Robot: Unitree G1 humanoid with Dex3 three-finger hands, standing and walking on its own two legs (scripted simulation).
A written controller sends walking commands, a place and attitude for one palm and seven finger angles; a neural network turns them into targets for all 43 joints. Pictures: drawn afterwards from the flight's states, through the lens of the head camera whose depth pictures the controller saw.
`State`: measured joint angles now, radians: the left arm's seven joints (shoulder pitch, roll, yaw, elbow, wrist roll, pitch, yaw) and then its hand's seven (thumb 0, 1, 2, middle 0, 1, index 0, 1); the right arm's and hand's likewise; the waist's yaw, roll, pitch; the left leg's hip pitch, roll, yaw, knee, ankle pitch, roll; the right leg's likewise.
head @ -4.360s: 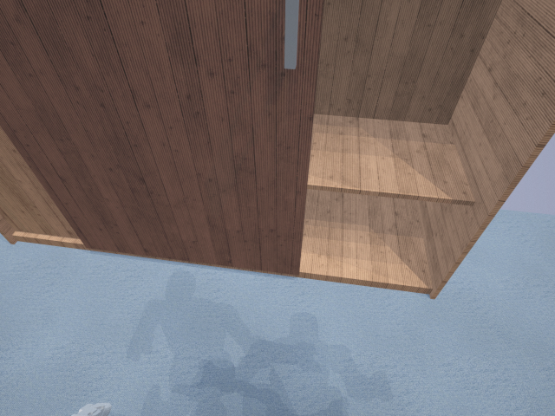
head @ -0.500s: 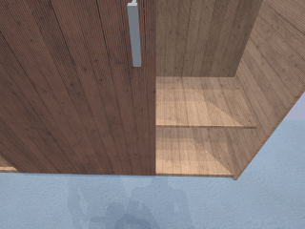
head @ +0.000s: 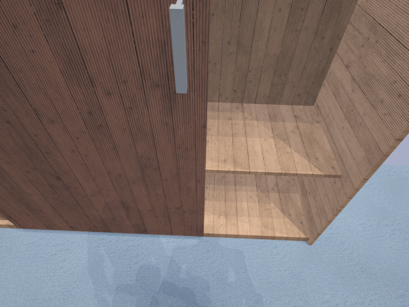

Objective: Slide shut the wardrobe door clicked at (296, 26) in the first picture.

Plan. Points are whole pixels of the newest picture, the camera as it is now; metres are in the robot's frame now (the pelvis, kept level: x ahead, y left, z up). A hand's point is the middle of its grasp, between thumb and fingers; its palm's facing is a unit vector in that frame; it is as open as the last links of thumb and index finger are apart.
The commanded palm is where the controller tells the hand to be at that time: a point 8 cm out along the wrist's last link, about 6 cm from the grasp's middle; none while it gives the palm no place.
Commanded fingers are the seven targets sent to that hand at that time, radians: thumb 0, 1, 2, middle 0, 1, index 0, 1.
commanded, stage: look again from close up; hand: left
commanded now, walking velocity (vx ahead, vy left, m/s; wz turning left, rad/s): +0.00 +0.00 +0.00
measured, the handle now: (180, 48) +0.53 +0.09 +0.25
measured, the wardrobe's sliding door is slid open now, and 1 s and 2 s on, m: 0.54 0.54 0.54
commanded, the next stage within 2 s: raise the hand with hooked fingers in 0.60 s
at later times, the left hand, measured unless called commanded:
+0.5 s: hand out of the picture +0.01 +0.16 -0.17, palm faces +0.02 -0.98 -0.21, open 7.4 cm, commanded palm none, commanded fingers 0.00 0.90 0.90 -0.20 -0.30 -0.20 -0.30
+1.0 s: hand (128, 252) +0.21 +0.15 +0.04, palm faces +0.01 -1.00 -0.04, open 7.9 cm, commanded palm +0.14 +0.23 +0.00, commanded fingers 0.00 0.53 0.74 -0.23 -0.54 -0.23 -0.54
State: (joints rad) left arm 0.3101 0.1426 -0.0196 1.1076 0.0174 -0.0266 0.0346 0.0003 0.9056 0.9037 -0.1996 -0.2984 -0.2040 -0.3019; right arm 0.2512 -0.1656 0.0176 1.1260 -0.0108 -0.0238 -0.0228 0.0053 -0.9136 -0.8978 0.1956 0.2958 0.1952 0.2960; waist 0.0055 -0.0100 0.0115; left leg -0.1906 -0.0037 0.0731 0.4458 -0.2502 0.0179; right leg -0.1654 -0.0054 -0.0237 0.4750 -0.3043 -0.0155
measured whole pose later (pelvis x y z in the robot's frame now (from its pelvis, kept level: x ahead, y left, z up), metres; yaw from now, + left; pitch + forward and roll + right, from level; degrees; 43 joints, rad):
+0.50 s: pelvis +0.01 -0.01 +0.00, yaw +0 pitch +0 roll +1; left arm 0.30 0.15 -0.01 1.11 0.02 -0.03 0.04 0.00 0.90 0.90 -0.20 -0.30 -0.20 -0.30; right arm 0.26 -0.16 0.02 1.15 -0.01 -0.02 -0.03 0.01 -0.91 -0.90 0.20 0.30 0.20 0.30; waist 0.00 0.00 0.01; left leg -0.16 0.00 0.07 0.42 -0.26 0.00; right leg -0.13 0.00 -0.03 0.45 -0.31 -0.03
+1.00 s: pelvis -0.02 -0.02 -0.03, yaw +1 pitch +7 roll +1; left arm 0.34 0.17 0.12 0.08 -0.23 -0.43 -0.23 0.01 0.76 0.83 -0.20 -0.40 -0.21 -0.41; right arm 0.18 -0.26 -0.06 0.66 0.02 -0.26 -0.03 0.01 -0.91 -0.90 0.20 0.30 0.20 0.30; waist -0.02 0.01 -0.12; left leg -0.51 0.00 0.05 0.76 -0.36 0.00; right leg -0.48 -0.01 -0.05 0.81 -0.44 -0.04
